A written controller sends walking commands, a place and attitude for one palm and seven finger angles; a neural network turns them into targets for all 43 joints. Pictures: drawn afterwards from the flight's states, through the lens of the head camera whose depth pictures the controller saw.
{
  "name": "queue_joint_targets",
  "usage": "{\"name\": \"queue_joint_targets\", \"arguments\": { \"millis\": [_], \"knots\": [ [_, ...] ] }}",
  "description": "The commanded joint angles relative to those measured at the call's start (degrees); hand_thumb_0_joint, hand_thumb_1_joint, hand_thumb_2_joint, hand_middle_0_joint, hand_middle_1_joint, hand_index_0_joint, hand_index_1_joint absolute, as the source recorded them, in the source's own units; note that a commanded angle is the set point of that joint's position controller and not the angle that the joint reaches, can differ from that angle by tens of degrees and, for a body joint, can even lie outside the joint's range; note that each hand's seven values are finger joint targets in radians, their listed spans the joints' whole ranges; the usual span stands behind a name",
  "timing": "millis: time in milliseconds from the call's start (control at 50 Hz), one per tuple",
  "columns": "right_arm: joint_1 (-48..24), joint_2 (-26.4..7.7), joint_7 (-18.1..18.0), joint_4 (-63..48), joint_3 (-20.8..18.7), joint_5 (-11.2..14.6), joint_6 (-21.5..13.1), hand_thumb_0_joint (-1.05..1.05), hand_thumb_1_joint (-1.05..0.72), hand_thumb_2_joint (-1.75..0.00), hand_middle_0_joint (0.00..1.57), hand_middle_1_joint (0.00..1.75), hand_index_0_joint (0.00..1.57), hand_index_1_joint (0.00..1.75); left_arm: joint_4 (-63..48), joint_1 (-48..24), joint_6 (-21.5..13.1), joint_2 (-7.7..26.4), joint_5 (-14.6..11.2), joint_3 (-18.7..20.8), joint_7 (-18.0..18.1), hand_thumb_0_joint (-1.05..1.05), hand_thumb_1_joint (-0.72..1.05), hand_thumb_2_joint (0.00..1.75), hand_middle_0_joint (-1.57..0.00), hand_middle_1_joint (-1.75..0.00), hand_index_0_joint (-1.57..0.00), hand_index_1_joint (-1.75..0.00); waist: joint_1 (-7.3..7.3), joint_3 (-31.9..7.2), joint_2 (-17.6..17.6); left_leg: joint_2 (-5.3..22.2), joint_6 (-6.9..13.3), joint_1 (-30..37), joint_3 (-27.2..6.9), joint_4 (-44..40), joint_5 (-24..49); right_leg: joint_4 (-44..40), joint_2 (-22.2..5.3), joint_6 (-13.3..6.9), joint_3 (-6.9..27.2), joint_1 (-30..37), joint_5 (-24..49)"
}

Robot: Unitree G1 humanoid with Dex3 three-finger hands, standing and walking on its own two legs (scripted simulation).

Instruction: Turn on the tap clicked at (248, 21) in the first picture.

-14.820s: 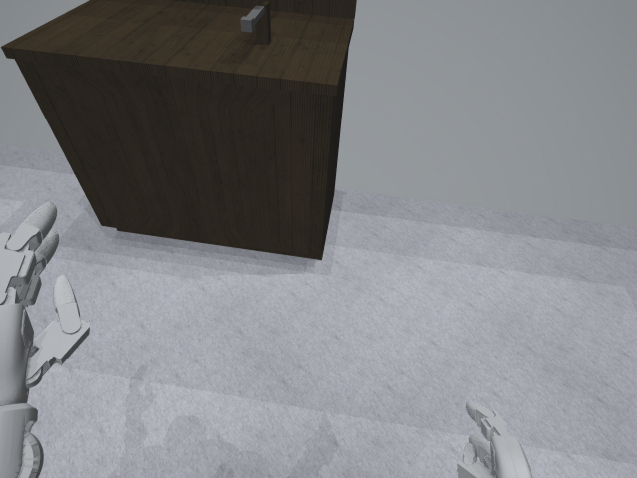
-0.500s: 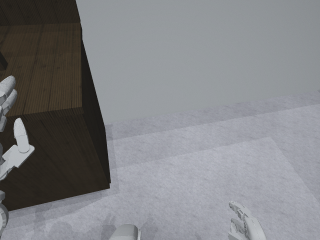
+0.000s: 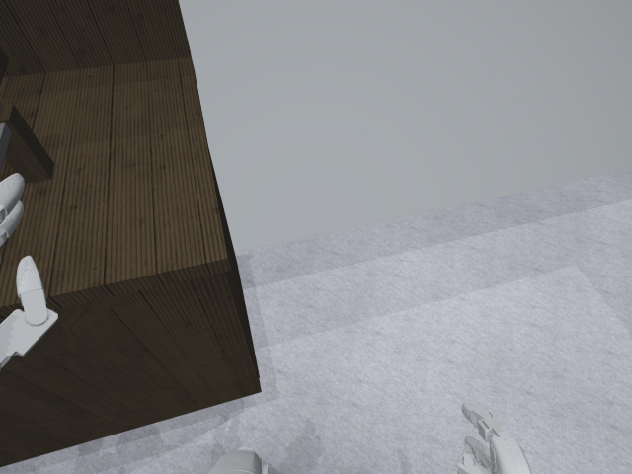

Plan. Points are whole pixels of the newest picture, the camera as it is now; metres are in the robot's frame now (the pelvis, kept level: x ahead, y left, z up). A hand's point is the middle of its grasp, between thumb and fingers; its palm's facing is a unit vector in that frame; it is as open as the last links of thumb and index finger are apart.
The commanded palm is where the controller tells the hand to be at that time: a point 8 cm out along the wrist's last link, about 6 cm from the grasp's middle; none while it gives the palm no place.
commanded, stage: shuffle to correct the standing spot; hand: left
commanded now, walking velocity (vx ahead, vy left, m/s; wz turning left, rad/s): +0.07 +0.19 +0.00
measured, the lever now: out of the picture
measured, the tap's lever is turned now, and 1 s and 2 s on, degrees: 0 0 0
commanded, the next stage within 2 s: come to a stop and stand still in 0.18 s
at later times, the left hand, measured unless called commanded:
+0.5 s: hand out of the picture +0.24 +0.35 +0.17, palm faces +0.46 -0.80 -0.39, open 7.4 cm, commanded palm +0.19 +0.37 +0.19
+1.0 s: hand out of the picture +0.22 +0.35 +0.16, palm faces +0.42 -0.84 -0.34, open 7.4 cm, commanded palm +0.17 +0.38 +0.19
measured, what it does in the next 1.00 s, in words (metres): steps to the left: left foot, then right foot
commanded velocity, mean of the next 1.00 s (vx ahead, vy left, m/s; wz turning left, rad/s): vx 0.02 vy -0.02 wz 0.00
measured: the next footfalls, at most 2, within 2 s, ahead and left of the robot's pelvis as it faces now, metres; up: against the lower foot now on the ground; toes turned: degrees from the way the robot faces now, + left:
left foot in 0.02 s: +0.09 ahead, +0.16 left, +0.00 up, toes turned +4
right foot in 0.28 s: +0.06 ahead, -0.03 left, +0.00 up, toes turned -8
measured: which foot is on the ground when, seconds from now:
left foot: up 0.00-0.00, down 0.02-0.28, up 0.30-0.50, down 0.52-1.00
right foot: down 0.00-0.04, up 0.06-0.26, down 0.28-0.54, up 0.56-0.76, down 0.78-1.00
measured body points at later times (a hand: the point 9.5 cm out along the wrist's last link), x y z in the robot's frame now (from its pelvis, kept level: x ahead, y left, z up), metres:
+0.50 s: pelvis +0.03 +0.09 +0.00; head +0.04 +0.09 +0.45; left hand +0.21 +0.39 +0.19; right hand +0.19 -0.14 -0.09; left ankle +0.06 +0.24 -0.71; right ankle +0.02 -0.02 -0.73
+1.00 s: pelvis +0.00 +0.10 +0.01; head +0.00 +0.10 +0.46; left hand +0.19 +0.39 +0.18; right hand +0.16 -0.13 -0.08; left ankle +0.02 +0.22 -0.72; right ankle +0.01 +0.03 -0.73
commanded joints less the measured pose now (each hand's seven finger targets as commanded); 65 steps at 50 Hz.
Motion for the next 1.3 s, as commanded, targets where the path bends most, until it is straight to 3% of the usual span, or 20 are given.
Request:
{"name": "queue_joint_targets", "arguments": {
  "millis": [0,20,60,220,240,280,380,460,520,580,660,740,820,940,1060,1120,1140,1160,1180,1280],
  "knots": [
    [-4.17,-7.00,-1.99,-9.73,-4.78,0.68,-4.06,0.00,-0.90,-0.90,0.20,0.30,0.20,0.30,-16.72,-10.98,-3.51,10.27,-0.52,6.45,1.66,0.00,0.90,0.90,-0.20,-0.30,-0.20,-0.30,-1.05,-17.19,18.85,6.85,5.97,24.61,-9.72,-15.93,23.79,19.79,1.90,-1.98,-1.74,-8.15,11.11],
    [-4.09,-7.43,-1.79,-10.48,-5.18,0.72,-4.34,0.00,-0.90,-0.90,0.20,0.30,0.20,0.30,-18.25,-12.55,-4.30,11.11,0.18,6.15,1.73,0.00,0.90,0.90,-0.20,-0.30,-0.20,-0.30,0.08,-18.63,25.47,14.42,11.41,25.42,-19.17,-17.78,32.16,30.74,4.92,-1.83,-0.55,-14.64,-13.50],
    [-4.18,-6.10,-1.83,-9.75,-4.47,0.25,-4.92,0.00,-0.90,-0.90,0.20,0.30,0.20,0.30,-14.04,-9.60,-3.97,12.36,-0.27,8.09,2.00,0.00,0.90,0.90,-0.20,-0.30,-0.20,-0.30,0.11,-15.33,18.46,13.45,13.60,22.97,-17.07,-17.87,33.54,34.87,4.13,-2.31,0.40,-19.71,-14.13],
    [-4.45,-6.44,-1.18,-9.70,-2.77,1.32,-3.47,0.00,-0.90,-0.90,0.20,0.30,0.20,0.30,-9.88,0.02,-0.54,9.48,-1.30,7.39,1.98,0.00,0.90,0.90,-0.20,-0.30,-0.20,-0.30,1.15,-13.28,10.60,7.28,5.74,3.46,-5.92,-13.87,10.48,-5.23,4.55,-2.51,-4.90,5.40,6.24],
    [-3.67,-6.01,-1.37,-9.55,-2.54,1.19,-2.83,0.00,-0.90,-0.90,0.20,0.30,0.20,0.30,-7.52,-0.49,-0.08,9.76,-0.98,7.45,2.12,0.00,0.90,0.90,-0.20,-0.30,-0.20,-0.30,0.92,-13.24,4.38,4.41,3.79,-0.62,-3.32,-8.16,3.29,-11.42,0.82,-3.86,-0.35,10.03,10.35],
    [-4.42,-5.93,-1.50,-10.53,-2.51,0.48,-1.67,0.00,-0.90,-0.90,0.20,0.30,0.20,0.30,-3.49,-3.48,0.38,11.45,-1.68,8.52,2.14,0.00,0.90,0.90,-0.20,-0.30,-0.20,-0.30,0.64,-9.01,-13.44,-2.78,-0.90,-13.42,-1.87,17.25,-13.35,-20.20,-19.85,-13.60,30.03,9.14,18.67],
    [-5.84,-4.30,-2.79,-8.02,-0.61,0.32,-1.79,0.00,-0.90,-0.90,0.20,0.30,0.20,0.30,-2.10,-9.73,0.08,8.12,-0.27,4.76,2.22,0.00,0.90,0.90,-0.20,-0.30,-0.20,-0.30,0.40,-8.57,-7.66,1.75,-1.23,-3.56,-3.15,7.53,-8.22,-11.09,-10.27,-11.06,6.99,5.40,37.16],
    [-6.83,-3.72,-4.38,-8.25,-0.91,-0.23,-3.02,0.00,-0.90,-0.90,0.20,0.30,0.20,0.30,-10.42,-14.28,0.36,5.57,-0.16,-0.24,2.66,0.00,0.90,0.90,-0.20,-0.30,-0.20,-0.30,0.08,-11.85,-0.13,-3.20,-1.38,13.48,3.29,-14.46,10.82,-5.93,-2.19,-6.49,0.62,3.56,26.86],
    [-5.66,-6.67,-4.32,-9.56,-2.75,-0.13,-3.61,0.00,-0.90,-0.90,0.20,0.30,0.20,0.30,-16.69,-15.37,-0.51,7.65,0.05,0.77,2.95,0.00,0.90,0.90,-0.20,-0.30,-0.20,-0.30,1.36,-14.42,17.69,12.48,4.73,18.60,-16.16,-22.29,27.36,6.09,6.21,-2.34,-0.54,-4.43,-4.27],
    [-6.16,-5.15,-3.47,-9.11,-2.66,-1.17,-4.11,0.00,-0.90,-0.90,0.20,0.30,0.20,0.30,-16.76,-13.28,-0.46,9.26,-0.13,3.43,2.12,0.00,0.90,0.90,-0.20,-0.30,-0.20,-0.30,0.44,-10.34,21.39,14.89,6.09,15.19,-20.26,-27.48,24.20,12.92,6.62,-2.86,1.18,-7.27,-7.56],
    [-4.63,-5.73,-1.87,-9.80,-3.23,-0.61,-4.29,0.00,-0.90,-0.90,0.20,0.30,0.20,0.30,-14.44,-4.34,0.15,8.76,-1.03,5.36,1.95,0.00,0.90,0.90,-0.20,-0.30,-0.20,-0.30,0.75,-14.80,18.14,12.54,4.80,18.49,-11.22,-22.24,26.61,-0.82,8.08,-2.95,-0.62,-1.90,-0.61],
    [-4.24,-5.93,-1.64,-9.84,-2.56,-0.09,-2.71,0.00,-0.90,-0.90,0.20,0.30,0.20,0.30,-7.21,-1.89,2.14,7.91,-1.13,5.23,1.22,0.00,0.90,0.90,-0.20,-0.30,-0.20,-0.30,0.56,-12.47,12.25,9.33,2.13,6.78,-6.58,-21.98,5.36,-14.73,8.15,-2.87,-0.77,9.08,7.52],
    [-4.78,-5.01,-2.49,-9.29,-1.91,0.31,-1.46,0.00,-0.90,-0.90,0.20,0.30,0.20,0.30,-1.42,-6.53,4.84,5.74,-1.73,1.24,0.99,0.00,0.90,0.90,-0.20,-0.30,-0.20,-0.30,0.46,-7.13,-5.81,-0.82,-1.00,6.96,-0.85,-6.50,-3.02,-26.32,-3.16,-8.45,15.98,-3.93,-5.90],
    [-6.73,-5.46,-3.78,-8.08,-0.78,0.19,-1.60,0.00,-0.90,-0.90,0.20,0.30,0.20,0.30,-5.16,-15.03,3.32,6.94,-0.44,-0.52,2.31,0.00,0.90,0.90,-0.20,-0.30,-0.20,-0.30,1.21,-8.65,-3.06,-1.23,0.34,6.54,-1.63,-10.57,0.75,-21.16,-4.10,-8.66,11.22,3.09,4.71],
    [-6.96,-6.17,-4.17,-9.30,-1.09,-0.30,-1.69,0.00,-0.90,-0.90,0.20,0.30,0.20,0.30,-12.57,-10.07,1.63,9.20,-0.36,2.39,2.82,0.00,0.90,0.90,-0.20,-0.30,-0.20,-0.30,1.41,-14.31,14.72,4.08,1.90,15.31,-7.89,-19.91,19.81,-10.71,3.47,-4.34,3.79,5.52,17.90],
    [-6.52,-6.05,-4.15,-9.49,-1.20,-0.02,-1.41,0.00,-0.90,-0.90,0.20,0.30,0.20,0.30,-9.39,-6.98,1.29,7.58,-0.45,1.86,2.91,0.00,0.90,0.90,-0.20,-0.30,-0.20,-0.30,1.52,-13.31,9.16,3.63,1.31,9.21,-6.96,-19.69,15.60,-12.89,3.29,-4.22,3.86,11.00,19.79],
    [2.81,-7.96,-3.79,-8.06,-3.64,-1.94,-4.42,0.00,-0.90,-0.90,0.20,0.30,0.20,0.30,-19.90,-65.15,-3.97,49.99,6.94,32.98,2.19,0.00,0.90,0.90,-0.20,-0.30,-0.20,-0.30,2.14,0.81,1.46,1.62,1.96,1.72,-0.82,-9.78,13.77,-21.16,1.83,-0.10,9.23,-1.47,25.46],
    [-2.12,-4.13,-3.38,-3.77,-2.68,0.98,-3.14,0.00,-0.90,-0.90,0.20,0.30,0.20,0.30,5.61,-51.94,-1.63,28.89,0.88,18.86,0.59,0.00,0.90,0.90,-0.20,-0.30,-0.20,-0.30,-0.21,-2.81,6.43,1.05,0.32,9.66,-3.54,-11.42,7.82,-19.92,-5.00,-8.70,11.69,-2.91,20.44],
    [-4.13,-5.32,-2.66,-6.24,-2.45,0.53,-2.80,0.00,-0.90,-0.90,0.20,0.30,0.20,0.30,5.35,-37.09,-1.62,17.22,-0.88,9.35,-0.53,0.00,0.90,0.90,-0.20,-0.30,-0.20,-0.30,0.30,-3.99,4.61,0.10,0.02,13.35,-2.92,-13.75,5.35,-18.07,-3.31,-7.63,13.66,-1.63,24.10],
    [-3.75,-6.97,0.79,-11.62,-3.08,2.62,-1.54,0.00,-0.90,-0.90,0.20,0.30,0.20,0.30,3.61,-3.98,0.61,0.34,-2.80,-5.29,-3.99,0.00,0.90,0.90,-0.20,-0.30,-0.20,-0.30,2.29,-15.08,8.48,4.03,3.34,16.95,-4.87,-20.49,10.50,-11.16,2.53,-1.75,4.91,5.49,15.98]
  ]
}}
